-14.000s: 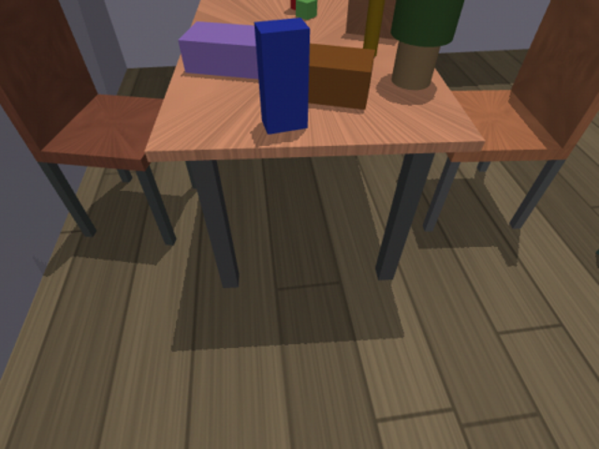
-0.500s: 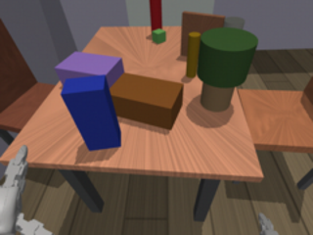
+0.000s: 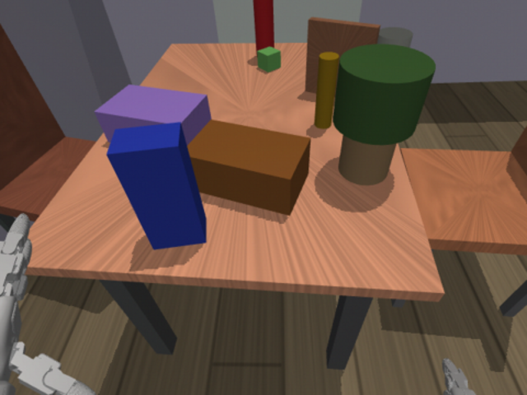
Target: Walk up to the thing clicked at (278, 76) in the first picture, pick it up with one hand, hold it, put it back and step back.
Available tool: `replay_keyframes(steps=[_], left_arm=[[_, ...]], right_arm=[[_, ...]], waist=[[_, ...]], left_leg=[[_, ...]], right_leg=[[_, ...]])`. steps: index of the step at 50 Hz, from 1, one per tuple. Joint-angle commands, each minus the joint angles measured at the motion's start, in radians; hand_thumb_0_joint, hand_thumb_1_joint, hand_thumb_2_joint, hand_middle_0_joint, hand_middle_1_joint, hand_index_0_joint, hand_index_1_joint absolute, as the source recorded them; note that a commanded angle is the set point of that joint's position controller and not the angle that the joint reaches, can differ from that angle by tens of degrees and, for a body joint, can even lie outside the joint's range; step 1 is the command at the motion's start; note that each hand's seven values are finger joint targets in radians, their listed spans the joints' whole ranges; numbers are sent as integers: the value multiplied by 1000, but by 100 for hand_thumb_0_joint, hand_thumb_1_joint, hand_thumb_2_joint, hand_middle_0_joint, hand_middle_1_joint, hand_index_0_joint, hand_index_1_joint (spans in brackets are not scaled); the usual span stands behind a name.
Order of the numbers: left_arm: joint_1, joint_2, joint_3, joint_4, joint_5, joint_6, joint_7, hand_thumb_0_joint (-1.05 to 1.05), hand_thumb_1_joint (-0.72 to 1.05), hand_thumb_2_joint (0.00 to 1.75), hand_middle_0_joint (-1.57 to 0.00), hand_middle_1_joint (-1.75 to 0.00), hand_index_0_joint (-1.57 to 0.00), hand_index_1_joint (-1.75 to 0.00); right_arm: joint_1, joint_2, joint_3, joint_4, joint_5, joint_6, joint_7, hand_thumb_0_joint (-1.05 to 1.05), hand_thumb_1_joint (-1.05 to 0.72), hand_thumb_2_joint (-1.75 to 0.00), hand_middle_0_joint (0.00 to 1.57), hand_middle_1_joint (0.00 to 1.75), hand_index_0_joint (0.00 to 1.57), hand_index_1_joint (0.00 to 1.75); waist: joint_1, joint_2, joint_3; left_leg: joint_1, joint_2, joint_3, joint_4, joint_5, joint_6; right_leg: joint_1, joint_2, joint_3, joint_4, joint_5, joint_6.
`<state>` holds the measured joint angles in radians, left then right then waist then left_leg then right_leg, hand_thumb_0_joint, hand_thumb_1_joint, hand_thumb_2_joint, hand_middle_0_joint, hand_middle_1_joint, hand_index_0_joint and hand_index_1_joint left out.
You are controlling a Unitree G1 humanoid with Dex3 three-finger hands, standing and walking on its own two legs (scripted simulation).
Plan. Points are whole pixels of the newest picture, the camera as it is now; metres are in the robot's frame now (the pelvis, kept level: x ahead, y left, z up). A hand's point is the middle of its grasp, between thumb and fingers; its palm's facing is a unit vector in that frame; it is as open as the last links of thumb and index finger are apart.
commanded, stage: rise first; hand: left
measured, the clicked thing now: (165, 192) +0.45 +0.22 +0.07
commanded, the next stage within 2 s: go down in 0.06 s
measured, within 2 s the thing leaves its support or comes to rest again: neither
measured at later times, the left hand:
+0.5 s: hand (36, 282) +0.23 +0.30 +0.14, palm faces +0.39 -0.86 -0.32, open 17.5 cm
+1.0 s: hand (27, 242) +0.28 +0.34 +0.14, palm faces +0.24 -0.96 -0.12, open 17.3 cm
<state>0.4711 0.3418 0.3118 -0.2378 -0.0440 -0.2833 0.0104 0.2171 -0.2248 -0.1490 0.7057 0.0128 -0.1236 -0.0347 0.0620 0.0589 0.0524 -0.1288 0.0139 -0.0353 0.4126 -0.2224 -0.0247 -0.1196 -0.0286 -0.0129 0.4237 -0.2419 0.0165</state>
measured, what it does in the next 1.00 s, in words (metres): stands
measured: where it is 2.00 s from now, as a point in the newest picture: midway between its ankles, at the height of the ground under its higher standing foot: outside the picture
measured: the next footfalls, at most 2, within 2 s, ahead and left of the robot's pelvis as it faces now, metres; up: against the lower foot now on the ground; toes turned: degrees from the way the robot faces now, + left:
none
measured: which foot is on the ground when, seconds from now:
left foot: down 0.00-1.00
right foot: down 0.00-1.00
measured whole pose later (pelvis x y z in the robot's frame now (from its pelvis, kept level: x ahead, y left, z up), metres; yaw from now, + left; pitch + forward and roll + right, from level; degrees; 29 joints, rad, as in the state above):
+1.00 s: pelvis +0.01 +0.01 +0.00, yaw -1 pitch +1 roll -1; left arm -0.07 0.49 0.59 0.34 -0.27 -0.07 -0.42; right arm 0.26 -0.24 -0.06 0.66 0.03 -0.15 -0.09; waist 0.03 0.01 -0.06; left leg -0.23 0.01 -0.02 0.50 -0.27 -0.01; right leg -0.21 -0.03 0.00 0.46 -0.27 0.03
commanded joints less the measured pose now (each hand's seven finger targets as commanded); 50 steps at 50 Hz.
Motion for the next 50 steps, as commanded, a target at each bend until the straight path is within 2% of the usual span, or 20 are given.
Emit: replay_keyframes(steps=[1,2,8,9,10,11,12,13,14,18,19,23,28,33,40,43,45,47,49,50], left_arm=[[-56,203,135,-218,-13,-72,25,0,-61,8,-6,-6,-4,-7],[-58,201,140,-183,-11,-70,25,0,-61,8,-6,-6,-5,-8],[-68,184,128,-159,-14,-71,23,0,-61,3,-6,-7,-7,-7],[-116,117,117,-170,-31,-102,-5,0,-61,10,-5,-5,-2,-7],[-81,252,190,-161,-12,-87,21,0,-61,2,-6,-8,-7,-7],[-138,157,147,-177,-28,-111,-5,0,-59,3,-6,-5,-6,-5],[-149,166,144,-177,-20,-122,-17,0,-61,2,-6,-6,-7,-6],[-179,206,195,-153,-27,-126,-16,0,-61,1,-6,-6,-7,-6],[-209,216,198,-136,-31,-127,-22,0,-60,4,-6,-7,-6,-6],[-334,258,237,-34,-70,-108,-47,0,-58,5,-5,-5,-5,-6],[-351,264,239,7,-85,-95,-62,0,-55,6,-5,-5,-5,-5],[-508,329,243,97,-133,-44,-145,0,-53,8,-4,-5,-4,-5],[-608,446,327,224,-191,19,-268,0,-53,8,-4,-4,-3,-5],[-721,453,345,355,-261,88,-376,0,-55,8,-4,-4,-3,-5],[-740,469,344,376,-249,132,-431,0,-49,7,-4,-1,-3,-2],[-763,491,371,367,-257,140,-427,0,-48,7,-4,-1,-3,-2],[-788,481,367,349,-258,140,-426,0,-45,8,-4,-1,-3,-2],[-796,510,382,349,-251,142,-422,0,-45,9,-4,-1,-3,-3],[-849,551,397,275,-242,138,-423,0,-43,8,-4,-1,-4,-2],[-781,500,366,417,-239,155,-432,0,-42,7,-4,-1,-3,-1]], right_arm=[[-101,-120,-37,-142,7,-53,-6,0,49,-6,5,5,5,5],[-85,-130,-46,-163,5,-54,-7,0,48,-6,5,5,5,5],[-101,-123,-39,-137,9,-52,-9,0,52,-4,5,5,5,5],[-129,-93,-7,-167,-2,-48,5,0,51,-6,5,5,5,5],[-94,-187,-94,-163,6,-51,-14,0,52,-5,5,5,5,5],[-94,-123,-22,-170,-5,-46,2,0,51,-5,5,5,5,5],[-90,-109,-24,-167,-5,-41,6,0,50,-5,5,5,5,5],[-125,-154,-48,-218,-9,-40,2,0,50,-5,5,5,5,5],[-115,-151,-51,-224,-7,-40,-2,0,51,-5,5,5,5,5],[-98,-131,-36,-198,1,-27,-10,0,52,-5,5,5,5,5],[-97,-150,-46,-203,3,-28,-16,0,52,-5,5,5,5,5],[-110,-102,20,-228,22,-30,-31,0,52,-5,5,5,5,5],[-65,-118,30,-197,29,-32,-50,0,51,-6,5,5,5,5],[-107,-124,55,-209,37,-48,-64,0,51,-6,5,5,5,5],[-74,-146,67,-232,25,-65,-64,0,52,-6,5,5,5,5],[-45,-183,26,-222,22,-72,-67,0,52,-6,5,5,5,5],[-36,-140,52,-185,21,-75,-64,0,52,-6,5,5,5,5],[-29,-185,14,-195,20,-78,-69,0,52,-6,5,5,5,5],[-8,-144,45,-171,15,-78,-69,0,53,-5,5,5,5,5],[-28,-150,46,-183,17,-81,-70,0,53,-5,5,5,5,5]], waist=[[15,-18,-81],[-3,-50,-93],[6,-37,-52],[-13,-89,-98],[2,-26,-79],[-14,-74,-99],[-13,-49,-115],[-12,-60,-143],[-25,-66,-139],[-35,-10,-109],[-49,-27,-107],[-51,0,-126],[-45,11,-181],[-43,2,-233],[-19,50,-272],[-25,35,-272],[-20,70,-274],[-26,63,-284],[-21,98,-311],[-36,51,-250]], left_leg=[[1,-27,61,-54,152,32],[11,-23,61,-50,162,33],[-4,-24,61,-67,116,32],[-35,-25,56,-10,109,32],[7,-29,60,-64,109,32],[-35,-26,58,-16,90,29],[-28,-29,59,-8,94,29],[-25,-30,56,-6,99,28],[-21,-32,59,-2,95,29],[-52,-36,54,-6,59,24],[-50,-33,50,-8,49,25],[-60,-34,47,-9,58,31],[-52,-37,42,7,128,36],[-38,-28,36,13,179,33],[-21,-5,24,16,299,12],[-25,-4,26,23,301,11],[-20,-5,28,22,296,9],[-12,1,25,26,331,7],[5,-6,31,43,380,10],[-26,-6,31,35,326,13]], right_leg=[[1,19,-55,-68,144,-16],[5,22,-55,-68,157,-12],[-22,23,-57,-74,107,-16],[-39,19,-51,-37,102,-6],[-21,21,-57,-70,102,-13],[-44,22,-49,-40,82,-10],[-43,17,-45,-31,86,-10],[-39,17,-45,-28,88,-10],[-37,13,-41,-33,92,-5],[-67,11,-38,-28,69,-7],[-70,13,-41,-25,66,-6],[-69,8,-37,-29,85,-9],[-42,7,-35,-25,148,-12],[-33,10,-34,-17,191,-15],[-36,30,-49,13,224,-33],[-46,31,-45,11,227,-30],[-53,30,-45,14,220,-31],[-56,34,-45,17,232,-31],[-40,29,-44,19,285,-28],[-61,30,-42,12,243,-25]])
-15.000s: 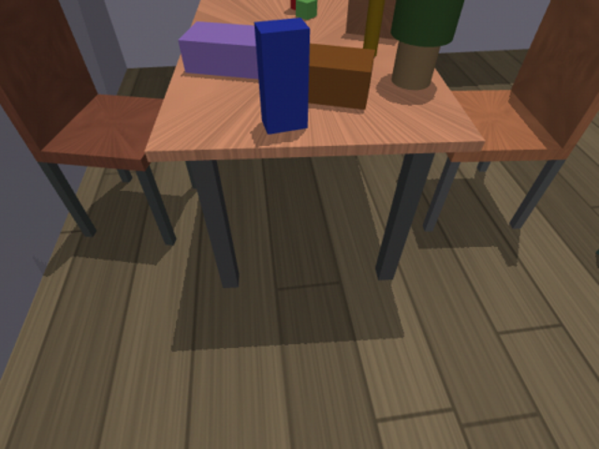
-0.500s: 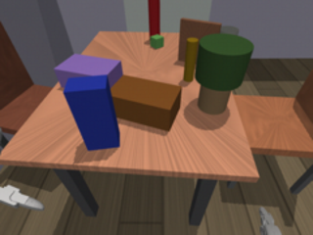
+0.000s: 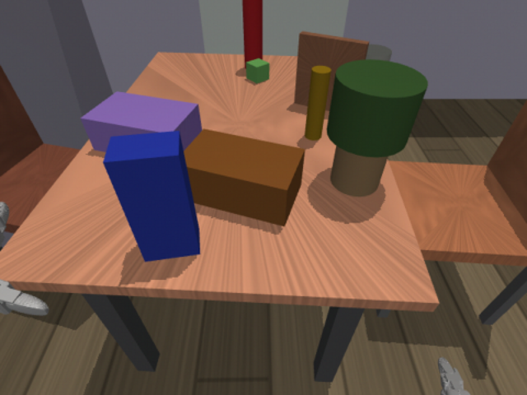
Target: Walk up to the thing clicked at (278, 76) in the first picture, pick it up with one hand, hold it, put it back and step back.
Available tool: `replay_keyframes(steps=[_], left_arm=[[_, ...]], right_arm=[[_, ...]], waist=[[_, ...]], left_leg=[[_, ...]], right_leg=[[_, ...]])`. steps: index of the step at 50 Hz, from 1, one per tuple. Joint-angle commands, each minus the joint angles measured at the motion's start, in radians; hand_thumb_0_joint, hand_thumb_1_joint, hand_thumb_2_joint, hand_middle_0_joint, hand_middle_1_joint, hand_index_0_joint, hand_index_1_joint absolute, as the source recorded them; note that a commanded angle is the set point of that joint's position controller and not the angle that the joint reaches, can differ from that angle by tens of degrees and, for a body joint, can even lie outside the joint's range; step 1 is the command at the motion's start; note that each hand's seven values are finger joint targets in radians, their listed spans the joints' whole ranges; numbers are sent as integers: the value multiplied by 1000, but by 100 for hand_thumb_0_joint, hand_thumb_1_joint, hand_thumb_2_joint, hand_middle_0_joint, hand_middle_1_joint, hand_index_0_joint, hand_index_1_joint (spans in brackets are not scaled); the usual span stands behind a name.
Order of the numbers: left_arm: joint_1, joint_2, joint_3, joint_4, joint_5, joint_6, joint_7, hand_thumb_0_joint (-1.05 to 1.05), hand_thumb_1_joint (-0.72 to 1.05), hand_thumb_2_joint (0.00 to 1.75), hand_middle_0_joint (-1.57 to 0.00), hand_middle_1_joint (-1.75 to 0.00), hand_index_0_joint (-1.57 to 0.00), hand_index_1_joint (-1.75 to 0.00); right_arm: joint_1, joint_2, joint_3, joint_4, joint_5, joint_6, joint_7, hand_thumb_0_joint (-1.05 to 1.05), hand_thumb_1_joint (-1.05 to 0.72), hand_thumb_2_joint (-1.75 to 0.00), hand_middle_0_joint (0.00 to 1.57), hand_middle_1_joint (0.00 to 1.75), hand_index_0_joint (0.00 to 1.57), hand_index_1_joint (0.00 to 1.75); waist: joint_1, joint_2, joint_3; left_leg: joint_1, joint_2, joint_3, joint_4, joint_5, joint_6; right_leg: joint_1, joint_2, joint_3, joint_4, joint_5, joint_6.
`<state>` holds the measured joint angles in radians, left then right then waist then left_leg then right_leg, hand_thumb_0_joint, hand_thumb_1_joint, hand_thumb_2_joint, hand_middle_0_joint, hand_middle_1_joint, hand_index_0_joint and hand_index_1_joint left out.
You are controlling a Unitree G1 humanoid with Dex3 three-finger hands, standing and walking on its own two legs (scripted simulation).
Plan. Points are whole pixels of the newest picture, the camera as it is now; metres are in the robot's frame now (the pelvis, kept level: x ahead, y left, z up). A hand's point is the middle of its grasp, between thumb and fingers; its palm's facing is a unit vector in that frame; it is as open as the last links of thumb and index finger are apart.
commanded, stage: go down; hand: left
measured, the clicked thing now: (160, 202) +0.43 +0.21 +0.07
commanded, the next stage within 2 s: none
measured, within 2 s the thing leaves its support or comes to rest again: neither
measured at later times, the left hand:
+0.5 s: hand out of the picture +0.29 +0.37 +0.16, palm faces +0.22 -0.97 +0.00, open 17.4 cm
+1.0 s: hand out of the picture +0.30 +0.40 +0.17, palm faces +0.26 -0.96 +0.00, open 17.4 cm
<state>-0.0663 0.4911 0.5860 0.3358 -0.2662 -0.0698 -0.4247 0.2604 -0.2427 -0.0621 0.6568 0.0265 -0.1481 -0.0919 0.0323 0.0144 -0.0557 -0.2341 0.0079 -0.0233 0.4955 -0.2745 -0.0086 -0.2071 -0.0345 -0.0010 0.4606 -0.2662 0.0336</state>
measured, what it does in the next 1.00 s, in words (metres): stands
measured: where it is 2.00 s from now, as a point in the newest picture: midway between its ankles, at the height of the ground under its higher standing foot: outside the picture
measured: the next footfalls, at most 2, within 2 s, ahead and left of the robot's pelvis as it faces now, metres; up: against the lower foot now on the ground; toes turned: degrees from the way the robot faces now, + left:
none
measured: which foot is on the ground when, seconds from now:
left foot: down 0.00-1.00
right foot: down 0.00-1.00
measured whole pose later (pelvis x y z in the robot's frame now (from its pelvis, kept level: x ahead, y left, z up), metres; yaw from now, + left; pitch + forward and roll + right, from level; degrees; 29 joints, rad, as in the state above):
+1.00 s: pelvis +0.00 +0.00 +0.00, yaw +1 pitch +5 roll -1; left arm -0.41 0.78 0.70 0.85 -0.24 -0.01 -0.62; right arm 0.22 -0.24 0.03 0.74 0.01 -0.23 -0.19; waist 0.00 0.00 -0.10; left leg -0.35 0.01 -0.04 0.53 -0.27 -0.01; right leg -0.30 -0.03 -0.02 0.47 -0.26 0.03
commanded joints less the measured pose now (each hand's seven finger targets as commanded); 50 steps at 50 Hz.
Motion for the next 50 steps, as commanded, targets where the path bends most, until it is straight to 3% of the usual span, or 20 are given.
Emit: replay_keyframes(steps=[1,2,4,7,9,16,18,21,22,23,25,27,31,35,36,42,45,47,49,50], left_arm=[[-318,379,105,-285,-24,-70,3,0,-42,8,-4,-1,-3,-2],[-328,407,120,-196,-23,-56,-1,0,-43,7,-4,-1,-4,-2],[-381,429,129,-183,-36,-45,-18,0,-44,7,-4,-1,-4,-2],[-372,421,110,9,-53,-3,-61,0,-52,7,-4,-2,-4,-3],[-452,461,120,8,-61,6,-92,0,-51,6,-4,-2,-4,-2],[-553,559,129,205,-51,32,-168,0,-51,6,-4,-2,-4,-2],[-628,618,144,170,-40,21,-175,0,-52,6,-4,-2,-4,-3],[-618,621,133,234,-17,17,-175,0,-48,7,-3,-2,-4,-3],[-645,650,153,207,-18,9,-169,0,-48,7,-4,-2,-4,-2],[-625,635,143,265,-13,9,-169,0,-46,7,-3,-1,-3,-2],[-658,668,162,219,-15,-6,-161,0,-46,7,-4,-1,-3,-2],[-615,631,139,282,-15,-3,-169,0,-47,6,-4,-1,-4,-2],[-657,666,147,231,-13,-4,-171,0,-50,6,-5,-1,-5,-2],[-635,676,156,287,-18,5,-177,0,-50,4,-5,-1,-5,-1],[-662,678,152,231,-17,0,-173,0,-49,5,-5,-1,-4,-1],[-616,695,172,290,-15,7,-180,0,-51,4,-5,-1,-5,-1],[-650,715,179,277,-13,2,-186,0,-51,4,-5,-1,-5,-1],[-669,734,182,281,-10,-1,-189,0,-51,5,-5,-1,-5,-2],[-668,711,166,302,-8,1,-191,0,-48,5,-4,0,-4,-1],[-665,713,164,339,-6,3,-196,0,-48,5,-4,0,-4,-1]], right_arm=[[-79,-112,-33,-96,2,-58,-15,0,53,-5,5,5,5,5],[-117,-150,-61,-128,2,-64,-25,0,52,-5,5,5,5,5],[-135,-104,-17,-103,5,-69,-26,0,53,-5,5,5,5,5],[-151,-149,-41,-78,9,-74,-46,0,52,-6,5,5,5,5],[-134,-129,-2,-82,5,-82,-50,0,53,-5,5,5,5,5],[-111,-137,30,-85,-4,-106,-82,0,54,-5,5,5,5,5],[-124,-149,24,-98,-8,-111,-91,0,54,-5,5,5,5,5],[-129,-147,31,-121,-11,-121,-95,0,55,-5,5,5,5,5],[-106,-163,13,-95,-12,-124,-99,0,55,-5,5,5,5,5],[-99,-148,35,-106,-13,-126,-97,0,55,-5,5,5,5,5],[-109,-143,35,-109,-12,-132,-96,0,54,-5,5,5,5,5],[-130,-107,66,-100,-10,-132,-96,0,54,-5,5,5,5,5],[-167,-128,55,-140,-13,-138,-103,0,54,-5,5,5,5,5],[-101,-151,32,-77,-15,-137,-108,0,53,-5,5,5,5,5],[-148,-159,31,-134,-15,-145,-110,0,54,-5,5,5,5,5],[-60,-143,25,-42,-14,-130,-113,0,53,-6,5,5,5,5],[-105,-125,44,-56,-15,-135,-110,0,53,-5,5,5,5,5],[-126,-149,21,-51,-16,-132,-113,0,53,-6,5,5,5,5],[-145,-111,57,-46,-15,-132,-111,0,54,-5,5,5,5,5],[-120,-121,45,-22,-15,-130,-113,0,53,-5,5,5,5,5]], waist=[[13,138,-157],[-7,124,-176],[1,137,-146],[-29,63,-102],[-31,83,-143],[-37,59,-182],[-28,72,-214],[-26,89,-204],[-25,100,-202],[-30,101,-195],[-19,120,-211],[-12,100,-177],[-10,155,-262],[-33,140,-264],[-27,143,-280],[-37,117,-260],[-27,123,-267],[-30,129,-266],[-22,126,-237],[-41,129,-235]], left_leg=[[83,-5,20,-49,373,-3],[88,-10,24,-46,355,1],[62,-11,20,-62,296,5],[37,-14,17,-74,211,16],[51,-14,11,-72,218,19],[64,-33,18,-59,187,35],[72,-34,16,-59,199,32],[69,-33,13,-62,181,25],[68,-31,11,-63,176,23],[61,-30,10,-62,183,22],[59,-28,8,-59,195,18],[29,-29,10,-56,204,22],[60,-21,4,-46,271,11],[88,-7,-6,-33,317,8],[86,-11,-5,-28,332,9],[78,-19,4,-8,375,20],[65,-21,4,-5,371,22],[56,-21,3,-5,369,21],[39,-24,2,-9,334,22],[45,-24,4,-7,318,22]], right_leg=[[35,31,-55,-22,280,-45],[32,27,-49,-27,280,-41],[24,27,-54,-38,236,-42],[-16,29,-52,-57,178,-38],[-9,30,-57,-54,188,-38],[-41,22,-47,-68,169,-27],[-43,25,-49,-65,175,-29],[-63,29,-51,-63,153,-35],[-68,31,-54,-61,148,-37],[-68,31,-55,-60,153,-37],[-60,32,-56,-55,158,-40],[-60,32,-55,-56,160,-37],[-43,34,-58,-38,215,-44],[-69,43,-63,-35,232,-45],[-58,40,-62,-32,249,-44],[-66,36,-59,-26,300,-36],[-67,33,-57,-26,293,-36],[-69,32,-54,-23,294,-37],[-77,32,-57,-25,267,-38],[-88,31,-54,-25,255,-37]])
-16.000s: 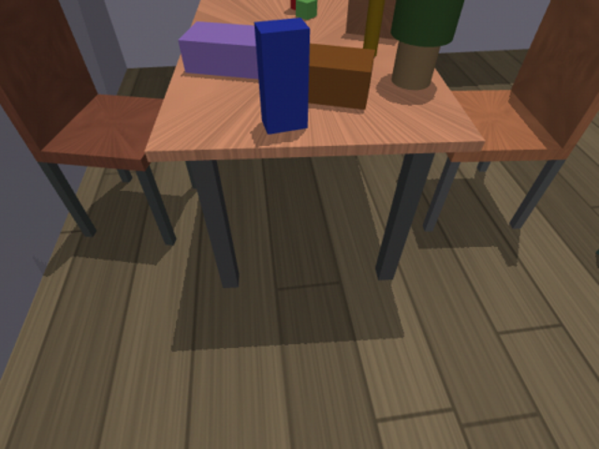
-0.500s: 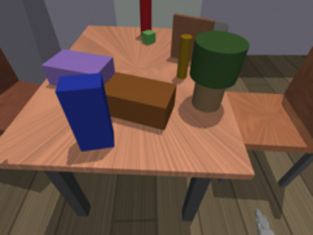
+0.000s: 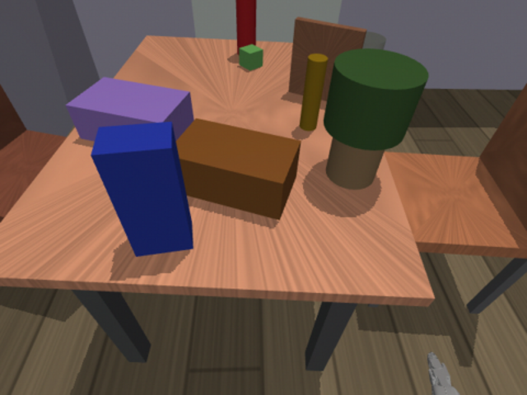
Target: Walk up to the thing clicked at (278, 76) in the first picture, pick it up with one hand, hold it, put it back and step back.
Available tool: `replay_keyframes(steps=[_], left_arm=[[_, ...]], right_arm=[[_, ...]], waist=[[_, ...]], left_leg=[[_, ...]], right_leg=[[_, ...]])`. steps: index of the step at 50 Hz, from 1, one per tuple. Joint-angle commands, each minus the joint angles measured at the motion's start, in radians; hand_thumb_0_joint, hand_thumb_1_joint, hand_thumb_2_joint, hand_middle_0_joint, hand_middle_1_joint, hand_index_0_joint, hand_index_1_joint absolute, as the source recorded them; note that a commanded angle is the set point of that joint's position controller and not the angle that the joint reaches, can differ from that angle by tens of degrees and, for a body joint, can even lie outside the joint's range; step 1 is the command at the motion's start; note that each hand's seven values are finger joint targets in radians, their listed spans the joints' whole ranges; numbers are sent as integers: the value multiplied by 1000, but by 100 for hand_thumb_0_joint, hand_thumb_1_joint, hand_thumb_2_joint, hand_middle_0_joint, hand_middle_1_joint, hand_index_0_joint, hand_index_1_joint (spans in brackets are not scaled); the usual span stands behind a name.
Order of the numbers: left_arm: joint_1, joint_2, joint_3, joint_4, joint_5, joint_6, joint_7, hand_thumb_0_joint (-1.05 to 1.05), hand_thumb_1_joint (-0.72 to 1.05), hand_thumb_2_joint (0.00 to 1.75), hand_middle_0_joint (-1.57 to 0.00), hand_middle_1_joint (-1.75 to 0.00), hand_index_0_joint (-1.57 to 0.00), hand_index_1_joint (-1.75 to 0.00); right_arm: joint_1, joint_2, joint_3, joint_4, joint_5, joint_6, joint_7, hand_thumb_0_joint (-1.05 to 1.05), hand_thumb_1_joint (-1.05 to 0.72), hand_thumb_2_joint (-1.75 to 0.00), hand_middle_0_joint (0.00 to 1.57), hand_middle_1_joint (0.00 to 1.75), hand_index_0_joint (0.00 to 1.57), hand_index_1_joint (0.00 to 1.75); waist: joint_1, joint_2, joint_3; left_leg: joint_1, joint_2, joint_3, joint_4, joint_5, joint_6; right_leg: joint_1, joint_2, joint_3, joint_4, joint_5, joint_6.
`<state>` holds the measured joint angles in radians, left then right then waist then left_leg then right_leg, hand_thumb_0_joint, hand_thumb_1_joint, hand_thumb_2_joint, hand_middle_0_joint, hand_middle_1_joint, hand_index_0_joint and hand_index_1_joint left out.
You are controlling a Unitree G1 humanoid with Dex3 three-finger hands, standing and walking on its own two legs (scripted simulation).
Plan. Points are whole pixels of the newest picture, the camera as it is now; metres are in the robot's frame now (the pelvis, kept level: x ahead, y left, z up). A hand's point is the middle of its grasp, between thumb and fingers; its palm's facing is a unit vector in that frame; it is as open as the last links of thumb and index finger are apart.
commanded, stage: go down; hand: left
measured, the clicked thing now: (152, 195) +0.44 +0.21 +0.08
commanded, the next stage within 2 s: approach in 1.18 s
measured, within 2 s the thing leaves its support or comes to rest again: neither
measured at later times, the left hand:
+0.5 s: hand out of the picture +0.31 +0.41 +0.16, palm faces +0.25 -0.97 -0.01, open 17.2 cm
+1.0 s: hand out of the picture +0.31 +0.41 +0.17, palm faces +0.26 -0.97 -0.01, open 17.0 cm
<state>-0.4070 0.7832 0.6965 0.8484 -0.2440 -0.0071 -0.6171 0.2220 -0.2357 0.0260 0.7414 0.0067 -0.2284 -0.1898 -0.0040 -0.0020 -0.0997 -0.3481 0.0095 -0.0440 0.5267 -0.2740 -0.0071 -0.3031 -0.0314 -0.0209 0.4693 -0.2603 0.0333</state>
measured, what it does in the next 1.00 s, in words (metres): stands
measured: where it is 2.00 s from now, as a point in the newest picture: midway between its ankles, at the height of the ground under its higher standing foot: outside the picture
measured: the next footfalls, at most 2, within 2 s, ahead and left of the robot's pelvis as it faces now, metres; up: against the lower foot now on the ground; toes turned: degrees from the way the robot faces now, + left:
none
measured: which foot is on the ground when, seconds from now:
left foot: down 0.00-1.00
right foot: down 0.00-1.00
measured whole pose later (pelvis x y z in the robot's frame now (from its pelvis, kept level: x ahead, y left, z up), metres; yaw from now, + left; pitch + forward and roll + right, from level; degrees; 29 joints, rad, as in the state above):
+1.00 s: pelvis +0.00 +0.00 +0.00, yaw +0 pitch +8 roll -1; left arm -0.45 0.86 0.71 0.94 -0.23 -0.03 -0.65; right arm 0.21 -0.23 0.03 0.73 0.00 -0.23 -0.21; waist -0.02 0.00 -0.11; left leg -0.42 0.01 -0.05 0.59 -0.29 -0.01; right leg -0.37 -0.03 -0.03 0.52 -0.28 0.03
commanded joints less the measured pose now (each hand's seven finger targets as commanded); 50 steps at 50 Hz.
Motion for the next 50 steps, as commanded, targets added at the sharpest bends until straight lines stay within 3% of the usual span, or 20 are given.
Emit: replay_keyframes(steps=[1,10,13,16,19,22,24,25,26,29,30,33,34,35,38,39,41,44,47,50], left_arm=[[-336,419,46,-198,-26,-64,-4,0,-49,5,-5,-1,-5,-1],[-371,497,75,-172,-19,-85,-18,0,-47,5,-5,-1,-5,-1],[-341,476,65,-96,-20,-83,-20,0,-46,4,-4,-2,-5,-2],[-334,494,75,-99,-22,-91,-19,0,-47,5,-5,-2,-5,-2],[-402,518,74,-157,-17,-106,-19,0,-45,5,-4,-1,-5,-1],[-352,474,57,-82,-14,-97,-15,0,-46,5,-5,-2,-5,-2],[-402,506,72,-163,-19,-108,-12,0,-43,4,-5,-2,-5,-1],[-320,501,79,-73,-13,-95,-12,0,-43,4,-5,-2,-5,-2],[-362,486,58,-119,-17,-98,-16,0,-44,5,-5,-2,-5,-2],[-342,491,60,-95,-16,-99,-16,0,-42,4,-5,-2,-5,-1],[-342,498,69,-115,-18,-99,-15,0,-42,5,-5,-2,-5,-2],[-347,493,71,-116,-19,-105,-11,0,-43,4,-5,-2,-5,-2],[-378,499,71,-157,-23,-111,-14,0,-43,5,-4,-2,-5,-2],[-364,496,74,-147,-21,-110,-14,0,-42,5,-4,-3,-5,-2],[-359,523,91,-147,-21,-106,-14,0,-42,5,-4,-3,-5,-2],[-385,521,87,-195,-21,-105,-16,0,-40,5,-5,-3,-5,-2],[-335,522,92,-150,-11,-88,-17,0,-41,5,-5,-2,-5,-2],[-327,465,55,-93,-21,-75,-28,0,-42,5,-5,-3,-5,-2],[-339,514,91,-103,-25,-80,-25,0,-43,3,-5,-2,-6,-2],[-356,516,83,-121,-19,-82,-22,0,-44,3,-5,-3,-5,-2]], right_arm=[[-107,-143,-51,-134,4,-52,-17,0,53,-6,5,5,5,5],[-78,-155,-56,-116,0,-52,-22,0,53,-6,5,5,5,5],[-75,-159,-60,-105,0,-54,-23,0,53,-6,5,5,5,5],[-94,-138,-33,-117,0,-54,-21,0,53,-6,5,5,5,5],[-100,-142,-40,-127,-1,-57,-24,0,54,-5,5,5,5,5],[-121,-142,-41,-133,-1,-61,-25,0,53,-6,5,5,5,5],[-129,-165,-56,-169,-1,-66,-32,0,53,-5,5,5,5,5],[-63,-150,-45,-97,-3,-54,-28,0,53,-6,5,5,5,5],[-82,-137,-40,-110,-1,-54,-25,0,53,-5,5,5,5,5],[-85,-168,-61,-118,-1,-55,-33,0,53,-5,5,5,5,5],[-96,-138,-36,-110,0,-54,-29,0,54,-5,5,5,5,5],[-109,-166,-65,-165,1,-60,-33,0,53,-6,5,5,5,5],[-90,-148,-46,-150,2,-59,-30,0,53,-6,5,5,5,5],[-77,-130,-31,-134,2,-54,-28,0,53,-5,5,5,5,5],[-69,-165,-62,-137,1,-55,-29,0,53,-6,5,5,5,5],[-84,-138,-38,-144,2,-57,-27,0,53,-5,5,5,5,5],[-76,-159,-61,-142,0,-55,-28,0,53,-5,5,5,5,5],[-84,-144,-48,-122,2,-54,-30,0,53,-6,5,5,5,5],[-96,-150,-48,-156,3,-59,-36,0,53,-5,5,5,5,5],[-73,-143,-42,-167,2,-51,-37,0,53,-5,5,5,5,5]], waist=[[0,141,-210],[-7,185,-234],[-19,166,-219],[5,167,-221],[-4,202,-255],[-10,154,-226],[-14,195,-283],[-3,175,-249],[-5,188,-247],[-16,167,-243],[5,168,-225],[-13,142,-249],[-11,177,-242],[-3,195,-253],[-7,204,-264],[3,228,-280],[0,212,-284],[-19,162,-235],[-7,129,-227],[-9,144,-231]], left_leg=[[167,-22,18,-43,315,18],[163,-20,12,-31,314,9],[153,-14,8,-31,292,10],[133,-17,11,-23,305,11],[142,-19,11,-19,303,10],[128,-17,11,-23,241,14],[159,-18,10,-16,259,11],[139,-11,4,-16,275,10],[133,-14,6,-15,275,9],[129,-16,8,-10,284,12],[107,-20,10,-10,277,14],[119,-18,12,-6,271,16],[122,-18,12,-10,268,11],[125,-15,8,-6,290,9],[148,-8,2,-5,321,3],[159,-10,4,1,343,3],[165,-9,2,7,372,5],[136,-13,3,2,326,14],[96,-26,17,5,274,23],[104,-27,16,1,268,21]], right_leg=[[5,31,-39,-31,241,-39],[-9,33,-43,-28,224,-43],[-37,37,-43,-22,203,-45],[-21,36,-42,-17,213,-46],[-22,32,-39,-14,214,-46],[-42,35,-38,-19,169,-43],[-34,34,-40,-15,185,-43],[-40,39,-43,-11,183,-46],[-44,37,-40,-11,187,-46],[-46,36,-41,-6,199,-44],[-36,34,-42,-5,195,-45],[-40,37,-39,-4,192,-42],[-39,37,-42,-4,189,-43],[-46,38,-44,4,194,-47],[-49,40,-45,6,201,-50],[-41,37,-46,9,220,-50],[-42,37,-45,8,237,-49],[-56,36,-44,2,218,-45],[-27,30,-38,-3,208,-35],[-36,31,-41,-1,201,-39]])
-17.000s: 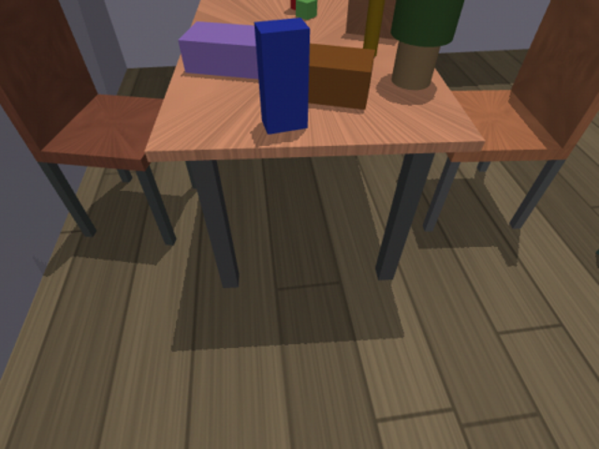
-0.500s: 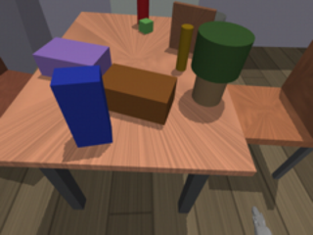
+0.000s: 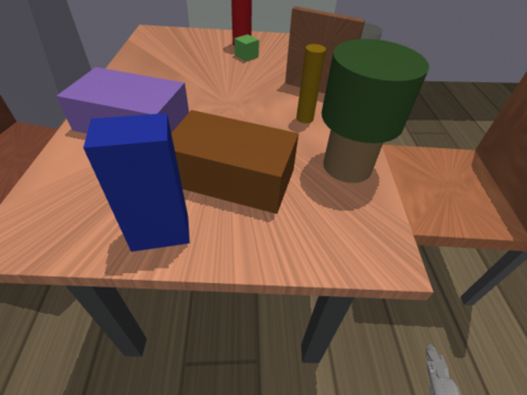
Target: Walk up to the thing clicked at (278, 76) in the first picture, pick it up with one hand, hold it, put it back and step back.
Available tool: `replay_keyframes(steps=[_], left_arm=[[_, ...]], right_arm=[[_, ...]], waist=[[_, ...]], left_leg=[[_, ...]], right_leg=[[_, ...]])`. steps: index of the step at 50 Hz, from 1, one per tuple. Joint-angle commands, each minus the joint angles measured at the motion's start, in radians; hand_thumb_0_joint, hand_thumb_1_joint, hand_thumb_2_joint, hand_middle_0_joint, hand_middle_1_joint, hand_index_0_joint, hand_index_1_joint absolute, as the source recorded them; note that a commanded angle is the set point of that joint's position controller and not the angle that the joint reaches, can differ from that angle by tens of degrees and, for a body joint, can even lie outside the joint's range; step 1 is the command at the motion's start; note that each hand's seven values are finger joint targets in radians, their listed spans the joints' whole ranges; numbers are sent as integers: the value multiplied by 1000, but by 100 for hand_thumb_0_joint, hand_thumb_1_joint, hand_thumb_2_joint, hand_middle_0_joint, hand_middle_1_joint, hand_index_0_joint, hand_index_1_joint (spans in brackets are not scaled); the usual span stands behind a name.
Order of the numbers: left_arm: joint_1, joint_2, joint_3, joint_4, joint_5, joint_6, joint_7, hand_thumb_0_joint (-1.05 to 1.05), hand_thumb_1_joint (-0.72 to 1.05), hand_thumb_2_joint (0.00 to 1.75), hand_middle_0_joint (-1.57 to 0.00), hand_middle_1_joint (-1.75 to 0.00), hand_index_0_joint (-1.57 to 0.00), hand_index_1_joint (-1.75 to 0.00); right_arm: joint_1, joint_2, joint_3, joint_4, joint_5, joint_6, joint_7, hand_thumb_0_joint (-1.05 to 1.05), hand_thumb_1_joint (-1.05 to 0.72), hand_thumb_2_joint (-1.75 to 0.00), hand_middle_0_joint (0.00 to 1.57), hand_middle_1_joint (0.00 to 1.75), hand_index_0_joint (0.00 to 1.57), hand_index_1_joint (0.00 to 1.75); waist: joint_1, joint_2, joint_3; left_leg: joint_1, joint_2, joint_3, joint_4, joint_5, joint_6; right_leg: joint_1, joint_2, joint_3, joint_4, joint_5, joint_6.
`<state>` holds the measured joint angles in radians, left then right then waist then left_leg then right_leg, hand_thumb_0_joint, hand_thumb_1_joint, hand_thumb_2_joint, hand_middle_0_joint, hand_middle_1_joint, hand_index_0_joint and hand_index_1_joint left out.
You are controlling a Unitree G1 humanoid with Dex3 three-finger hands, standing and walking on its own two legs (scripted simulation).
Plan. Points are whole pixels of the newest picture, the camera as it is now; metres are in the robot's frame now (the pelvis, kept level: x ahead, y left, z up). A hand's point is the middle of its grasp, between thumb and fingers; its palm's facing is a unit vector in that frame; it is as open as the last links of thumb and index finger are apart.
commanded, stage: go down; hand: left
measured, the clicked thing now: (147, 189) +0.44 +0.20 +0.08
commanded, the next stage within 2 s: approach in 0.18 s
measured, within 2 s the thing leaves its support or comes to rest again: neither
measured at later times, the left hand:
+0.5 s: hand out of the picture +0.32 +0.40 +0.14, palm faces +0.23 -0.97 +0.00, open 17.0 cm
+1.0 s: hand (114, 228) +0.40 +0.26 +0.02, palm faces +0.17 -0.98 +0.04, open 17.3 cm
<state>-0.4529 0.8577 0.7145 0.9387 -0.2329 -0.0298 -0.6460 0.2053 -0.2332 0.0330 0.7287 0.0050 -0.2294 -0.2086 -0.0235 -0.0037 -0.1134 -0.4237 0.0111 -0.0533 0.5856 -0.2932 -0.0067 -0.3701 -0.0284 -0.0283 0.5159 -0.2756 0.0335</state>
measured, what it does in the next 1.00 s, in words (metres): stands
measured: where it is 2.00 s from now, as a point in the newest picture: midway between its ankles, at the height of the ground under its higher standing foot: outside the picture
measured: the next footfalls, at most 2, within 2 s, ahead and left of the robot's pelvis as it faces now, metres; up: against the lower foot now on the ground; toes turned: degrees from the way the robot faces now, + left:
none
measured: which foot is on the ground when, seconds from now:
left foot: down 0.00-1.00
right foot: down 0.00-1.00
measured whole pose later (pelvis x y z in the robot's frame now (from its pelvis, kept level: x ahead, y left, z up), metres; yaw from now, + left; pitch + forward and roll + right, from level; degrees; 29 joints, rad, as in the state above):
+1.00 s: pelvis -0.01 +0.00 -0.04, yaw -3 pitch +14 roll -3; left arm -0.47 0.46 0.52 0.83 -0.21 -0.31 -0.28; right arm 0.31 -0.24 -0.03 0.42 -0.03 -0.13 -0.06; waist -0.10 -0.01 -0.10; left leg -0.73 0.04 -0.03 0.90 -0.42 -0.01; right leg -0.69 0.01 0.00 0.82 -0.38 0.03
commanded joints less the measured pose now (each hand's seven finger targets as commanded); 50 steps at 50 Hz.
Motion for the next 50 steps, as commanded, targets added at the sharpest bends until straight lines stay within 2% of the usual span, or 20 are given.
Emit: replay_keyframes(steps=[1,2,9,10,12,14,15,21,22,25,30,33,35,38,40,41,43,45,46,50], left_arm=[[-240,416,61,-119,-30,-52,2,0,-42,3,-4,-2,-5,-2],[-293,438,65,-217,-32,-61,5,0,-45,3,-5,-3,-5,-2],[-338,441,72,-280,-39,-64,4,0,-46,4,-5,-3,-5,-2],[-305,434,73,-247,-38,-55,3,0,-42,4,-5,-3,-5,-2],[-300,427,61,-250,-32,-47,5,0,-43,4,-5,-2,-5,-2],[-260,429,66,-201,-28,-35,7,0,-41,11,-5,-8,-4,-10],[-240,439,77,-180,-29,-32,7,0,-39,5,-4,-4,-4,-5],[-273,313,-3,-177,-45,-75,-6,0,-41,6,-4,-5,-3,-5],[-264,282,-19,-134,-46,-84,-5,0,-41,5,-4,-4,-4,-5],[-278,200,-85,-91,-44,-118,11,0,-47,6,-4,-5,-4,-6],[-394,176,-97,-241,-40,-209,72,0,-47,6,-4,-6,-4,-6],[-368,143,-93,-218,-40,-245,125,0,-47,5,-6,-6,-6,-6],[-390,123,-89,-271,-41,-286,163,0,-49,5,-6,-6,-6,-6],[-334,57,-106,-196,-24,-320,216,0,-49,3,-5,-5,-7,-4],[-313,26,-113,-203,-19,-343,249,0,-51,4,-5,-6,-6,-5],[-352,76,-79,-278,-16,-359,272,0,-53,3,-6,-6,-7,-5],[-345,12,-114,-283,-8,-360,309,0,-52,2,-7,-6,-8,-5],[-358,-9,-113,-329,-2,-366,348,0,-51,2,-7,-6,-8,-5],[-366,-73,-163,-337,-2,-366,361,0,-51,2,-7,-5,-8,-4],[-354,-57,-165,-426,27,-351,435,0,-48,0,-7,-5,-9,-3]], right_arm=[[-19,-150,-54,-137,4,-46,-18,0,53,-5,5,5,5,5],[-43,-156,-56,-166,3,-49,-15,0,53,-5,5,5,5,5],[-49,-145,-53,-160,6,-51,-13,0,52,-6,5,5,5,5],[-49,-169,-73,-163,5,-52,-17,0,53,-5,5,5,5,5],[-70,-148,-47,-188,5,-55,-14,0,53,-5,5,5,5,5],[-54,-178,-78,-177,4,-49,-20,0,53,-5,5,5,5,5],[-20,-156,-58,-145,4,-41,-16,0,55,-5,5,5,5,5],[-50,-98,-14,-149,4,-43,-1,0,55,-5,5,5,5,5],[-71,-126,-37,-186,1,-50,-3,0,55,-5,5,5,5,5],[-72,-124,-25,-170,-7,-53,4,0,55,-5,5,5,5,5],[-56,-191,-89,-239,-20,-63,19,0,56,-4,5,5,5,5],[16,-198,-115,-219,-20,-45,33,0,55,-4,5,5,5,5],[18,-197,-124,-270,-24,-35,52,0,55,-5,5,5,5,5],[40,-112,-66,-291,-25,-13,87,0,56,-4,5,5,5,5],[16,-138,-96,-361,-28,-2,104,0,55,-4,5,5,5,5],[37,-155,-114,-353,-32,7,111,0,54,-5,5,5,5,5],[35,-156,-113,-428,-33,18,127,0,54,-5,5,5,5,5],[15,-175,-140,-477,-34,30,133,0,53,-5,5,5,5,5],[11,-163,-128,-512,-33,33,137,0,53,-5,5,5,5,5],[28,-174,-151,-580,-24,67,133,0,52,-5,5,5,5,5]], waist=[[2,109,-190],[18,154,-212],[13,215,-273],[12,197,-251],[15,186,-249],[6,152,-229],[20,147,-216],[6,122,-179],[-20,96,-168],[-37,92,-170],[-61,133,-288],[-74,147,-290],[-68,147,-322],[-47,166,-279],[-35,171,-304],[-22,225,-356],[-13,238,-387],[-10,234,-468],[-16,219,-456],[-6,141,-515]], left_leg=[[165,-27,25,-59,281,22],[174,-28,23,-62,289,17],[240,-23,18,-44,355,12],[234,-21,16,-50,347,11],[223,-24,17,-49,339,13],[196,-24,16,-52,333,16],[184,-27,21,-49,333,18],[151,-25,22,-39,302,24],[156,-25,27,-35,270,27],[143,-22,23,-15,227,28],[200,-8,8,40,237,18],[191,-6,8,73,245,15],[163,1,6,113,282,10],[84,7,8,153,282,5],[42,11,6,178,278,-2],[55,12,9,189,291,-7],[57,20,10,202,297,-15],[68,22,11,221,333,-15],[67,26,11,224,331,-17],[-11,11,29,235,279,-2]], right_leg=[[25,30,-33,-48,207,-37],[30,29,-35,-42,212,-42],[18,28,-36,-36,243,-44],[17,30,-38,-36,234,-46],[25,27,-37,-39,235,-45],[29,28,-35,-39,237,-42],[37,27,-35,-43,240,-39],[-21,29,-36,-16,215,-41],[-40,28,-33,-16,200,-35],[-95,29,-33,4,165,-33],[-149,31,-38,56,164,-35],[-185,30,-34,80,163,-36],[-188,32,-34,110,186,-37],[-231,32,-32,152,157,-43],[-230,34,-29,183,149,-46],[-221,34,-27,198,157,-48],[-222,37,-26,220,146,-53],[-193,39,-22,239,176,-54],[-192,42,-21,242,170,-54],[-84,39,1,257,220,-44]])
